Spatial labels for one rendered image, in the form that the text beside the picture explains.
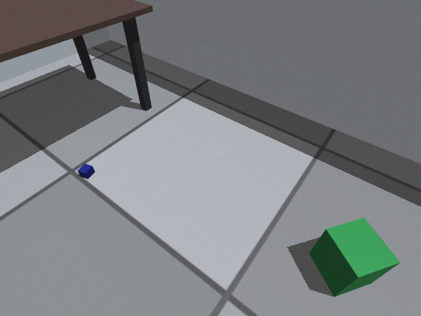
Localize table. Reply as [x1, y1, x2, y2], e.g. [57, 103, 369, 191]
[0, 0, 153, 111]

